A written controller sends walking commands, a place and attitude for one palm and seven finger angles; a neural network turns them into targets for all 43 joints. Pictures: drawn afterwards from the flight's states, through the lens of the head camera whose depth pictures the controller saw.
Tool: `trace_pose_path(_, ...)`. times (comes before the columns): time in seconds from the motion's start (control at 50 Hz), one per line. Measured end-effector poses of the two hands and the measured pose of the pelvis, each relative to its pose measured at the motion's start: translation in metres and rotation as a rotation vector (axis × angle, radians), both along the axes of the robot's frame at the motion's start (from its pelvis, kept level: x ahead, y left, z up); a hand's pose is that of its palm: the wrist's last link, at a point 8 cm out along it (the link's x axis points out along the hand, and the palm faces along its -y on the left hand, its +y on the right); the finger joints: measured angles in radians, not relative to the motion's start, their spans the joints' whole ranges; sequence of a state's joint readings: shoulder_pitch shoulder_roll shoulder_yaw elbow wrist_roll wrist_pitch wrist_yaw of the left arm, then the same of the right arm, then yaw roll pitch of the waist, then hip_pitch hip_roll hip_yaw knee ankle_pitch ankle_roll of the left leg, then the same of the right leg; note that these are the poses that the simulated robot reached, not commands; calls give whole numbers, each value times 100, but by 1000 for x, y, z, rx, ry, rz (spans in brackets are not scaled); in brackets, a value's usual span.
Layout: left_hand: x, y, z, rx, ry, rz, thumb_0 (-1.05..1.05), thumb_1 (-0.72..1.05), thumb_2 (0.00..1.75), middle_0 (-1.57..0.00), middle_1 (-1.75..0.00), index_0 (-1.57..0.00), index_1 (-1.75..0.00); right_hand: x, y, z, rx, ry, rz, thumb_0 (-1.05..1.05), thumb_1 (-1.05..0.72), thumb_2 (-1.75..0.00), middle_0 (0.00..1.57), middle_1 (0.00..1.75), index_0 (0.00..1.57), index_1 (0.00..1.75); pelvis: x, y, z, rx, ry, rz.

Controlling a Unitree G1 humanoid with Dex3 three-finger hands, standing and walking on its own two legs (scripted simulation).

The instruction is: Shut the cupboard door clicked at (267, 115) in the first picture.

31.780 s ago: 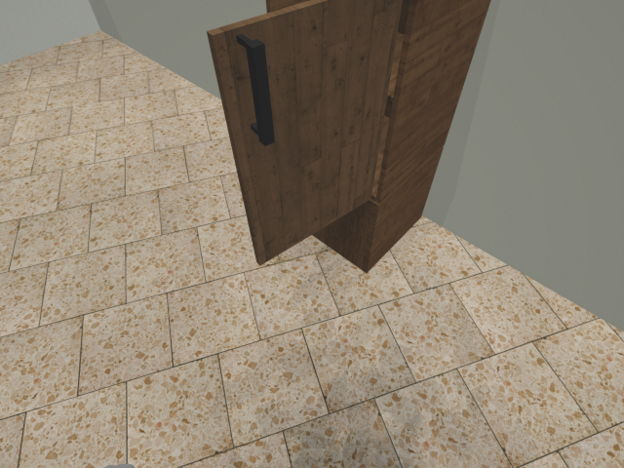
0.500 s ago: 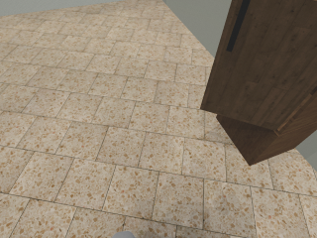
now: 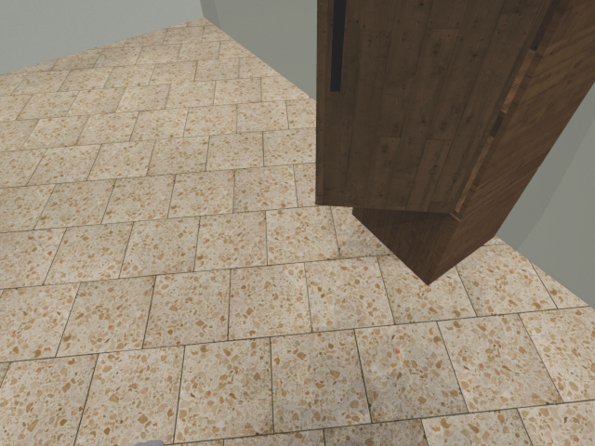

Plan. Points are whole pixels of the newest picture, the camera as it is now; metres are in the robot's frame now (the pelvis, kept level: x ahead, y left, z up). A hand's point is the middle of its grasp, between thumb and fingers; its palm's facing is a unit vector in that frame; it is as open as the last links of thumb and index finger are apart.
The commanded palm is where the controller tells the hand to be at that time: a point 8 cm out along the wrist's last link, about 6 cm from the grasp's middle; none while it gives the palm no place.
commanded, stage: take the last steps up to it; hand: left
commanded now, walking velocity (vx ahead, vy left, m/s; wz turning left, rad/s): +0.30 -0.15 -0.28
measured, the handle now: (338, 41) +0.78 -0.06 +0.16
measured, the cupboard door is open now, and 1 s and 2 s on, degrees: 49 49 49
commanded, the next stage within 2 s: come to a stop and stand still in 0.76 s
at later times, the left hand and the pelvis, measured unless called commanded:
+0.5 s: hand (203, 417) +0.19 +0.17 -0.16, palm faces -0.12 -0.98 -0.15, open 7.4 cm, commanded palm none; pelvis +0.12 -0.02 +0.01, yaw -7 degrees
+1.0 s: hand (301, 323) +0.35 +0.02 -0.16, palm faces -0.12 -0.97 -0.19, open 7.2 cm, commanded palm none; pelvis +0.28 -0.15 +0.01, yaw -8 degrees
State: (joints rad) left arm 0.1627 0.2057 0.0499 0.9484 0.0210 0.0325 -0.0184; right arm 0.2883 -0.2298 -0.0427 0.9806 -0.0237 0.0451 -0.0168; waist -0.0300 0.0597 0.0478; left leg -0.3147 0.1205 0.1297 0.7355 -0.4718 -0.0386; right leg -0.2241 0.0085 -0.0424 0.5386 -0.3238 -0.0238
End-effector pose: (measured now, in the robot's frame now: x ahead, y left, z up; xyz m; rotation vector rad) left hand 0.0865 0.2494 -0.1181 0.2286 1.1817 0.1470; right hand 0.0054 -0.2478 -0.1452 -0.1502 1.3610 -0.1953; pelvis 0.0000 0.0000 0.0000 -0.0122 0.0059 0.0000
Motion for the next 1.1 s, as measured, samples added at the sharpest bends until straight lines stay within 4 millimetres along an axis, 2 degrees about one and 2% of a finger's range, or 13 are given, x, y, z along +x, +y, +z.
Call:
trace_pose_path(0.06, -2, -13, 7, -9, 1, 4, 0, 91, 90, -20, -30, -20, -29, -1, -9, 5, 2, 21, -13, 1, -91, -90, 20, 30, 20, 30, 7, -4, 7, 8, 0, -11)
trace_pose_path(0.14, -8, -22, 4, -30, 50, 1, 0, 91, 90, -20, -30, -20, -29, 18, -16, 17, -6, -25, -20, 1, -91, -90, 20, 30, 20, 30, 19, -8, 13, 18, 4, -25)
trace_pose_path(0.26, -7, -22, -17, -80, 132, 12, 0, 91, 90, -20, -30, -20, -30, 64, -16, 28, -52, -96, -8, 1, -91, -90, 20, 30, 20, 30, 47, -6, 8, -1, 8, -38)
trace_pose_path(0.34, 9, -16, -38, -103, 189, -3, 0, 91, 90, -20, -30, -20, -29, 88, -13, 26, -100, -148, -12, 0, -91, -90, 20, 30, 20, 30, 71, -1, -4, -6, 10, -72)
trace_pose_path(0.4, 37, -17, -35, -103, 202, -52, 0, 91, 90, -20, -30, -20, -29, 85, -11, 32, -105, -133, -46, 0, -91, -90, 20, 30, 20, 30, 88, -5, 1, -3, 7, -101)
trace_pose_path(0.52, 122, -34, -13, -91, 105, -106, 0, 91, 90, -20, -30, -20, -29, 64, -11, 38, -61, 12, -112, 0, -91, -90, 21, 30, 20, 30, 124, -24, 16, -15, 14, -127)
trace_pose_path(0.64, 210, -80, -6, -61, 44, -194, 0, 91, 90, -20, -30, -20, -29, 53, -28, 26, 11, 143, -211, 0, -90, -90, 21, 30, 20, 30, 166, -61, 11, -1, 19, -155)
trace_pose_path(0.72, 262, -120, -13, -30, -16, -228, 0, 91, 90, -20, -30, -20, -29, 63, -57, 1, 61, 215, -252, 0, -90, -90, 21, 30, 20, 30, 201, -100, -9, 24, 17, -160)
trace_pose_path(0.8, 275, -152, -11, -27, -15, -203, 0, 91, 90, -20, -30, -20, -29, 111, -93, -6, 61, 202, -234, 1, -91, -90, 21, 30, 20, 30, 223, -121, -6, 11, 11, -162)
trace_pose_path(0.86, 269, -170, -8, -43, 32, -167, 0, 91, 90, -20, -30, -20, -29, 169, -118, 3, 35, 101, -191, 1, -91, -90, 20, 30, 20, 30, 240, -134, 4, 10, 11, -148)
trace_pose_path(0.92, 267, -175, -8, -37, 55, -117, -1, 94, 90, -20, -30, -20, -29, 229, -136, 12, 9, -2, -142, 1, -91, -90, 20, 30, 20, 30, 259, -146, 10, 3, 19, -132)
trace_pose_path(1.02, 264, -187, -18, -60, 118, -89, -1, 94, 90, -20, -30, -20, -29, 312, -147, 19, -9, -134, -88, 0, -91, -90, 20, 30, 20, 30, 287, -155, 9, -16, 14, -144)
trace_pose_path(1.1, 267, -190, -29, -71, 157, -52, 0, 93, 90, -20, -30, -20, -29, 354, -143, 20, -9, -186, -59, 0, -91, -90, 20, 30, 20, 30, 305, -156, 3, -16, 0, -144)
